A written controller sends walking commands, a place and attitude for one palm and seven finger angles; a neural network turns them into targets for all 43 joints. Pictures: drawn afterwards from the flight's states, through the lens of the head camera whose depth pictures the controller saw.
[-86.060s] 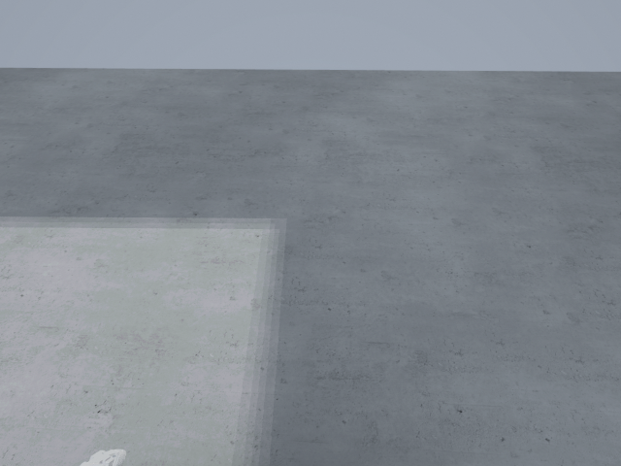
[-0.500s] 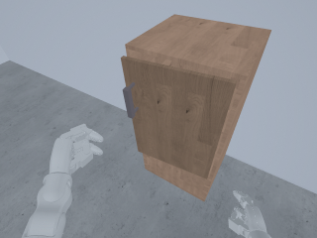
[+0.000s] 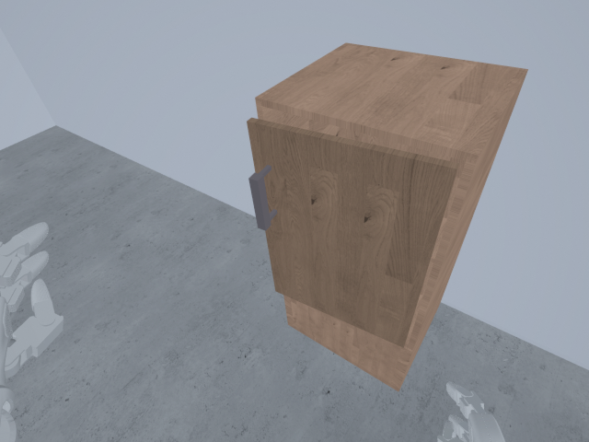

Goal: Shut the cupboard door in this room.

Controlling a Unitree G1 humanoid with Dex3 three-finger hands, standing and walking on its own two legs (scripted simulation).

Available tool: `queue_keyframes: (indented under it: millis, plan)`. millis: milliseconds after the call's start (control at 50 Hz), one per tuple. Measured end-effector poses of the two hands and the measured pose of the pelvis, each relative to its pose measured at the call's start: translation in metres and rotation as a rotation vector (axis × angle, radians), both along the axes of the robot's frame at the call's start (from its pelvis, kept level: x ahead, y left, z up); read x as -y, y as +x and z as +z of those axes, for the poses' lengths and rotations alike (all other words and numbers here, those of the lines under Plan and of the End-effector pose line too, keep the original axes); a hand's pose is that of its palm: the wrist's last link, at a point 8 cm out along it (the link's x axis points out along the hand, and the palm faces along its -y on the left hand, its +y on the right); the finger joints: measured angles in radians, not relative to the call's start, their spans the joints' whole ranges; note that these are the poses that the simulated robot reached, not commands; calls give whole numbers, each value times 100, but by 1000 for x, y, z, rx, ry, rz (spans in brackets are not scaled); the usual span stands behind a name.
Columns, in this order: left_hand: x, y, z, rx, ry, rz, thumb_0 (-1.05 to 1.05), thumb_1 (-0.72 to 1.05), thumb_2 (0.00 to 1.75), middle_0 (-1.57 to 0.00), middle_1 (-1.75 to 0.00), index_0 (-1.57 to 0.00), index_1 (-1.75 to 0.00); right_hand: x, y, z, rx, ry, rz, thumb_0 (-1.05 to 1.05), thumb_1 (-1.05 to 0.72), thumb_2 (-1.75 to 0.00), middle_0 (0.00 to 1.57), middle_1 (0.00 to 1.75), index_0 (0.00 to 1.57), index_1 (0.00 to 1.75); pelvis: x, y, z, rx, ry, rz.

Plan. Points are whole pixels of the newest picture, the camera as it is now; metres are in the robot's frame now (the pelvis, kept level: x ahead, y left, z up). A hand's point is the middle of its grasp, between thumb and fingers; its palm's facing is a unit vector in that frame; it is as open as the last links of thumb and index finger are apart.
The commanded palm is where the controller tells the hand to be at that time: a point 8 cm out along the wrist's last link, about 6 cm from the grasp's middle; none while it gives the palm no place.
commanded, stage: draw the hand back to the body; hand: left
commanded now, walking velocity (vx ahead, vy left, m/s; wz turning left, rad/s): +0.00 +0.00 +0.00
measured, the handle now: (265, 197) +0.63 +0.16 -0.03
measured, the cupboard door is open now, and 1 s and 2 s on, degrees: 6 6 6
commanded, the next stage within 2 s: step back with the hand held close in 0.26 s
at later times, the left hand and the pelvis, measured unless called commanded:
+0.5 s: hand (70, 325) +0.18 +0.26 +0.16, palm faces +0.44 -0.78 -0.44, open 7.4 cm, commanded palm +0.13 +0.29 +0.17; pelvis -0.01 -0.01 +0.00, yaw +0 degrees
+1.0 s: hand (19, 372) +0.13 +0.29 +0.15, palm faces +0.42 -0.77 -0.48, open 7.4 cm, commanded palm +0.08 +0.32 +0.17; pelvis -0.07 +0.02 -0.01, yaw +0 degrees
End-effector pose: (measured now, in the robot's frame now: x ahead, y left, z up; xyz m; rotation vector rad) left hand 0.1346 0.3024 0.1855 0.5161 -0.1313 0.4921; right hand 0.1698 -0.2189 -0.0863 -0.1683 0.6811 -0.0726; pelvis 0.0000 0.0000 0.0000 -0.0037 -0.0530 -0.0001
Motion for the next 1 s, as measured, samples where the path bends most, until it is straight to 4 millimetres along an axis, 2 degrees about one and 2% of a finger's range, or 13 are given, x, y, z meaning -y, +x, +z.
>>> queue_keyframes:
  millis: [140, 300, 480, 600, 700, 840, 1000]
  plan:
    - [8, 1, -15, -7, -60, -14, 2, 89, 90, -24, -32, -24, -33, 6, -4, 4, 17, -20, -8, 1, -90, -90, 20, 30, 20, 30, 3, -7, 0, 7, 3, 0]
    - [15, 3, -7, 24, -35, -57, 2, 89, 90, -22, -30, -22, -31, 8, -7, 11, 57, -14, -21, 1, -90, -90, 20, 30, 20, 30, 7, -9, 0, 18, 1, -9]
    - [10, 2, -6, 11, -1, -51, 2, 89, 90, -22, -30, -22, -31, 13, -13, 6, 13, -17, -27, 1, -90, -90, 20, 30, 20, 30, 7, -12, 0, -21, -13, 2]
    - [4, 2, -11, -28, 25, -74, 2, 89, 90, -22, -30, -21, -31, 22, -24, 0, -56, -56, -75, 1, -90, -90, 20, 30, 20, 30, -2, -15, -1, -61, -12, 4]
    - [-3, 0, -9, -47, 54, -94, 2, 89, 90, -22, -30, -22, -31, 22, -33, 0, -83, -75, -111, 1, -90, -90, 20, 30, 20, 30, -9, -22, -2, -70, -6, -4]
    - [-12, -14, -5, -19, 79, -111, 2, 89, 90, -22, -30, -22, -31, 12, -48, 7, -63, -76, -125, 1, -90, -90, 20, 30, 20, 30, -15, -40, -5, -72, -8, -13]
    - [-20, -45, -13, 32, 73, -102, 2, 89, 90, -22, -30, -22, -31, 5, -73, 11, -31, -100, -104, 1, -90, -90, 20, 30, 20, 30, -18, -65, -11, -64, -21, -8]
